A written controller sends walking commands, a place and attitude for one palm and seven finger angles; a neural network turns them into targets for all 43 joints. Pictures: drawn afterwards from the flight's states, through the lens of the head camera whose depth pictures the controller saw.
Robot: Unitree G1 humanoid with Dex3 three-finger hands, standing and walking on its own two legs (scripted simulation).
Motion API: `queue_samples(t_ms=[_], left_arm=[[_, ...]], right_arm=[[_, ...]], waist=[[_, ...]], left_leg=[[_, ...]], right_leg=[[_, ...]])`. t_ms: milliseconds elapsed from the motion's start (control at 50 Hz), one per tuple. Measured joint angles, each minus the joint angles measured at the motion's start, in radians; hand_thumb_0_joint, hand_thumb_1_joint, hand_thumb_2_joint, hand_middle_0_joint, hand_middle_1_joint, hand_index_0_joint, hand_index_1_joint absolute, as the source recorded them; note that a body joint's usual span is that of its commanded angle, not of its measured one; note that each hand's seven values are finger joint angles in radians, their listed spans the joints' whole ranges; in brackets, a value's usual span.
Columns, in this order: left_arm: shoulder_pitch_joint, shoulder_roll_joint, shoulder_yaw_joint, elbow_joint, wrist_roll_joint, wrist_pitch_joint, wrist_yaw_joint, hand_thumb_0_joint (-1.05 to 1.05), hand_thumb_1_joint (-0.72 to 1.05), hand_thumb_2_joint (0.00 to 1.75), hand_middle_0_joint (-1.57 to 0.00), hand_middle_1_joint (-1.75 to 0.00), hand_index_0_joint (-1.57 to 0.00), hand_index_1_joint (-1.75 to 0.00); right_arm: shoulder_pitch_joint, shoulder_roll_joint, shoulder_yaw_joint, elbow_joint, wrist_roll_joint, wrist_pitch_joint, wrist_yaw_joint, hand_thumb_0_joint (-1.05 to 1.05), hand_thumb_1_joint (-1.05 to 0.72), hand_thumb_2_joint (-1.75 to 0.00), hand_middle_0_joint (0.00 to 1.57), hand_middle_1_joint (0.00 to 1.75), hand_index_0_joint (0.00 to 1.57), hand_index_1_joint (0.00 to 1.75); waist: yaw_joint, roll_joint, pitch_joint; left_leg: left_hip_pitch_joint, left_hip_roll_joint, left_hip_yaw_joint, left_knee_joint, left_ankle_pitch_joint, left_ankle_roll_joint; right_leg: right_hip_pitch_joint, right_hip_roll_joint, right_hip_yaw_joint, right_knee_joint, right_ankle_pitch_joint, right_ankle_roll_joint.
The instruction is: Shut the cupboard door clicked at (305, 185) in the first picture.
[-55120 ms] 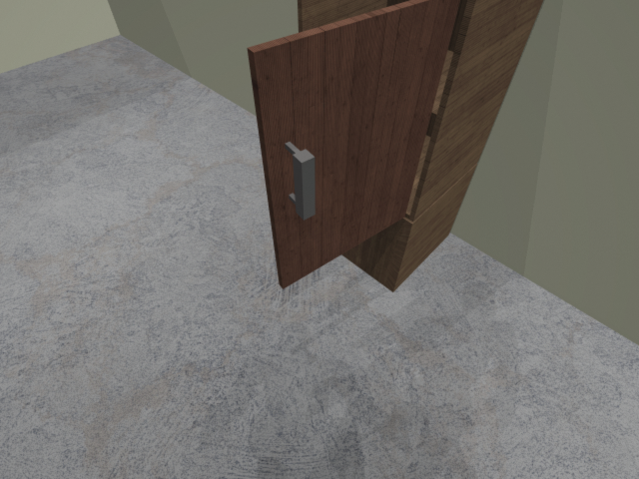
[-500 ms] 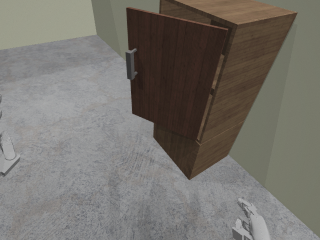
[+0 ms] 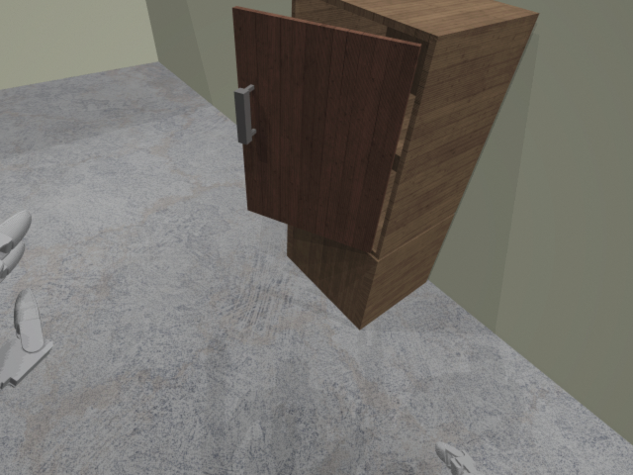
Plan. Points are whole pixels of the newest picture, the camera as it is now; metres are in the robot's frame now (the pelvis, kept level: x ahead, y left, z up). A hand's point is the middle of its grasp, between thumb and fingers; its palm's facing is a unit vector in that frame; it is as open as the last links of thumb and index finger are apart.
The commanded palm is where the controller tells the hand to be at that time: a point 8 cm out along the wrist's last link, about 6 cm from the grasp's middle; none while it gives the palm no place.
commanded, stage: stop stepping back and stand still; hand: left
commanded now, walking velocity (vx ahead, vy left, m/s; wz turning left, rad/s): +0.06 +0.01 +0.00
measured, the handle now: (247, 114) +0.95 +0.19 +0.01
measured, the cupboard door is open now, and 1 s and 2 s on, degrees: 27 27 27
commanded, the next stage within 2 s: let the arm hang, fingers relaxed in 0.80 s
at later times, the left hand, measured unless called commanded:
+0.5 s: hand (26, 321) +0.22 +0.28 +0.16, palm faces +0.43 -0.77 -0.46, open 7.4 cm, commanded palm +0.15 +0.32 +0.17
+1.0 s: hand (72, 371) +0.23 +0.30 +0.04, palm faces +0.22 -0.86 -0.46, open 7.4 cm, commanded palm none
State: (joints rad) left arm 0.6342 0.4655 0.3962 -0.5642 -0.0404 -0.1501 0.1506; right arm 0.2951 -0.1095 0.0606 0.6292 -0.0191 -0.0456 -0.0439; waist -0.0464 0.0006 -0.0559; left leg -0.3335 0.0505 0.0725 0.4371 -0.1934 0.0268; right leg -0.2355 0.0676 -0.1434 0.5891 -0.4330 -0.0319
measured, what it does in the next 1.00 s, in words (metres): steps on the spot: right foot, then left foot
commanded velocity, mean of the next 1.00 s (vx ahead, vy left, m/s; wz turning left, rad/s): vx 0.00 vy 0.00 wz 0.00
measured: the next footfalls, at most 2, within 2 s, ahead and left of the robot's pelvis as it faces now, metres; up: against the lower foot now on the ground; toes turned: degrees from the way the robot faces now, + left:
right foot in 0.04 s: +0.00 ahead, -0.08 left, +0.00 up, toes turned -6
left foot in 0.32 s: +0.10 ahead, +0.14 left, +0.00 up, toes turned +7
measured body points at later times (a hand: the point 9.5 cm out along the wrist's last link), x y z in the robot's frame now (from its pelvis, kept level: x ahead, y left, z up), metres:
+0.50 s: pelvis +0.01 +0.02 -0.01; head +0.03 +0.03 +0.44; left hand +0.19 +0.32 +0.19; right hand +0.18 -0.22 -0.09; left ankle +0.06 +0.13 -0.75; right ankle -0.04 -0.07 -0.75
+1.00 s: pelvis +0.01 +0.04 -0.02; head +0.01 +0.02 +0.43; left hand +0.22 +0.34 +0.06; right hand +0.18 -0.21 -0.12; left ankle +0.06 +0.13 -0.75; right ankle -0.04 -0.07 -0.75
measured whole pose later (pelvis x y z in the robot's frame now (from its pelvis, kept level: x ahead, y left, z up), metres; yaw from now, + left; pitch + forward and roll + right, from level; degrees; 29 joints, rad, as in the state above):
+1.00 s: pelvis +0.01 +0.04 -0.02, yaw +1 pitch +1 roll -1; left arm 0.33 0.38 0.18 -0.01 0.00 -0.04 0.05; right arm 0.19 -0.31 0.01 0.70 0.00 -0.04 0.00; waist 0.01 0.07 -0.04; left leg -0.39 0.04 0.10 0.60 -0.24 0.04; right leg -0.20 -0.02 -0.12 0.55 -0.38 0.00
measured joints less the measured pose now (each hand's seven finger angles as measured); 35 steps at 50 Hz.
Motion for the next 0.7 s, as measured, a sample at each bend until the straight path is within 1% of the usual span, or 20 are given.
queue_samples(t_ms=[20,40,60,80,120,160,220,280,320,340,380,420,500,560,620,700], left_arm=[[0.007,0.016,0.007,0.001,-0.002,0.005,0.001,0.02,0.89,0.9,-0.21,-0.31,-0.21,-0.31],[0.008,0.034,0.02,0.003,-0.004,0.01,0.004,0.02,0.89,0.9,-0.21,-0.31,-0.21,-0.31],[-0.008,0.032,0.023,0.015,-0.004,0.015,0.005,0.02,0.89,0.9,-0.21,-0.31,-0.21,-0.31],[-0.03,0.025,0.022,0.031,-0.007,0.019,0.007,0.02,0.89,0.9,-0.21,-0.31,-0.21,-0.31],[-0.071,0.006,0.019,0.068,-0.009,0.016,0.015,0.02,0.89,0.9,-0.22,-0.31,-0.22,-0.31],[-0.088,-0.022,0.022,0.099,-0.011,0.011,0.025,0.02,0.89,0.9,-0.22,-0.31,-0.22,-0.31],[-0.109,-0.066,0.013,0.132,-0.01,0.005,0.034,0.02,0.89,0.9,-0.21,-0.31,-0.21,-0.31],[-0.144,-0.096,-0.022,0.147,-0.004,-0.001,0.036,0.02,0.89,0.9,-0.21,-0.31,-0.21,-0.31],[-0.16,-0.104,-0.041,0.134,-0.001,-0.004,0.033,0.02,0.89,0.9,-0.21,-0.31,-0.21,-0.31],[-0.167,-0.101,-0.043,0.127,0.0,-0.007,0.031,0.02,0.89,0.9,-0.21,-0.31,-0.21,-0.31],[-0.164,-0.089,-0.031,0.11,-0.001,-0.012,0.027,0.02,0.89,0.9,-0.21,-0.31,-0.21,-0.31],[-0.143,-0.068,-0.005,0.09,-0.002,-0.019,0.022,0.02,0.89,0.9,-0.21,-0.31,-0.21,-0.31],[-0.118,-0.022,0.035,0.055,-0.006,-0.036,0.018,0.02,0.89,0.9,-0.21,-0.31,-0.21,-0.31],[-0.088,-0.003,0.051,0.03,-0.016,-0.041,0.017,0.02,0.89,0.9,-0.21,-0.31,-0.21,-0.31],[-0.054,-0.003,0.045,0.033,-0.024,-0.032,0.013,0.02,0.89,0.9,-0.21,-0.31,-0.21,-0.31],[-0.032,-0.018,0.021,0.073,-0.028,-0.005,0.006,0.02,0.89,0.9,-0.21,-0.31,-0.21,-0.31]], right_arm=[[-0.004,-0.001,0.0,-0.007,-0.001,0.008,-0.004,0.02,-0.9,-0.9,0.2,0.3,0.21,0.3],[-0.011,-0.005,-0.002,-0.017,-0.001,0.016,-0.007,0.02,-0.9,-0.9,0.2,0.3,0.21,0.3],[-0.028,-0.019,-0.009,-0.014,-0.001,0.024,-0.009,0.02,-0.9,-0.9,0.2,0.3,0.21,0.3],[-0.044,-0.034,-0.017,-0.002,-0.002,0.032,-0.011,0.02,-0.9,-0.9,0.2,0.3,0.21,0.3],[-0.057,-0.06,-0.032,0.032,0.001,0.036,-0.012,0.02,-0.9,-0.9,0.2,0.3,0.21,0.3],[-0.043,-0.079,-0.042,0.045,0.011,0.039,-0.013,0.02,-0.9,-0.9,0.2,0.3,0.21,0.3],[-0.018,-0.111,-0.052,0.046,0.015,0.032,-0.026,0.02,-0.9,-0.9,0.2,0.3,0.21,0.3],[-0.003,-0.139,-0.066,0.049,0.016,0.016,-0.041,0.02,-0.91,-0.9,0.2,0.3,0.2,0.3],[-0.003,-0.155,-0.075,0.047,0.018,0.005,-0.049,0.02,-0.91,-0.9,0.2,0.3,0.2,0.3],[-0.013,-0.151,-0.079,0.051,0.019,0.001,-0.052,0.02,-0.91,-0.9,0.2,0.3,0.2,0.3],[-0.037,-0.136,-0.077,0.042,0.024,-0.001,-0.053,0.02,-0.91,-0.9,0.2,0.3,0.2,0.3],[-0.056,-0.12,-0.069,0.019,0.022,-0.014,-0.051,0.02,-0.91,-0.9,0.2,0.3,0.2,0.3],[-0.083,-0.088,-0.05,-0.021,0.023,-0.038,-0.037,0.02,-0.91,-0.9,0.2,0.3,0.2,0.3],[-0.096,-0.07,-0.035,-0.033,0.028,-0.032,-0.023,0.02,-0.91,-0.9,0.2,0.3,0.2,0.3],[-0.099,-0.061,-0.026,-0.033,0.031,-0.012,-0.016,0.01,-0.91,-0.9,0.2,0.3,0.2,0.3],[-0.089,-0.061,-0.021,-0.025,0.034,0.013,-0.02,0.01,-0.9,-0.9,0.2,0.3,0.21,0.3]], waist=[[0.003,-0.005,-0.005],[0.008,-0.015,-0.01],[0.021,-0.001,-0.002],[0.032,0.014,0.013],[0.044,0.026,0.029],[0.054,0.014,0.018],[0.056,0.002,0.005],[0.053,0.001,0.009],[0.05,0.009,0.018],[0.048,-0.004,0.032],[0.054,-0.034,0.059],[0.049,-0.042,0.07],[0.035,-0.019,0.087],[0.032,-0.004,0.084],[0.03,0.009,0.067],[0.03,0.019,0.041]], left_leg=[[-0.02,-0.01,0.006,0.021,-0.019,-0.005],[-0.055,-0.023,0.017,0.066,-0.053,-0.01],[-0.091,-0.019,0.014,0.133,-0.101,-0.018],[-0.121,-0.017,-0.002,0.219,-0.138,-0.025],[-0.156,-0.02,-0.023,0.358,-0.172,-0.035],[-0.16,-0.021,-0.023,0.406,-0.157,-0.041],[-0.121,-0.003,-0.012,0.356,-0.121,-0.037],[-0.053,0.012,-0.008,0.251,-0.08,-0.028],[0.003,0.02,-0.014,0.169,-0.049,-0.02],[0.01,0.012,-0.013,0.16,-0.029,-0.02],[0.021,0.0,0.01,0.155,-0.031,-0.021],[0.018,0.0,0.026,0.141,-0.033,-0.019],[0.0,0.008,0.025,0.107,-0.015,-0.016],[-0.01,0.01,0.031,0.098,-0.012,-0.016],[-0.011,0.008,0.039,0.101,-0.022,-0.013],[-0.003,0.002,0.046,0.103,-0.034,-0.008]], right_leg=[[0.045,-0.003,0.001,-0.069,-0.009,-0.012],[0.078,-0.012,0.022,-0.128,-0.012,-0.035],[0.071,-0.01,0.025,-0.143,0.071,-0.053],[0.065,-0.007,0.021,-0.132,0.144,-0.063],[0.075,-0.009,0.018,-0.107,0.146,-0.06],[0.089,-0.024,0.025,-0.098,0.118,-0.052],[0.11,-0.04,0.024,-0.093,0.097,-0.042],[0.12,-0.047,0.002,-0.072,0.073,-0.031],[0.114,-0.043,-0.013,-0.043,0.049,-0.022],[0.11,-0.053,-0.013,-0.025,0.036,-0.017],[0.105,-0.071,0.006,-0.009,0.029,-0.005],[0.095,-0.073,0.021,-0.019,0.037,-0.001],[0.09,-0.06,0.022,-0.088,0.077,0.001],[0.083,-0.057,0.028,-0.11,0.09,0.005],[0.081,-0.061,0.036,-0.11,0.085,0.01],[0.088,-0.068,0.042,-0.108,0.076,0.017]])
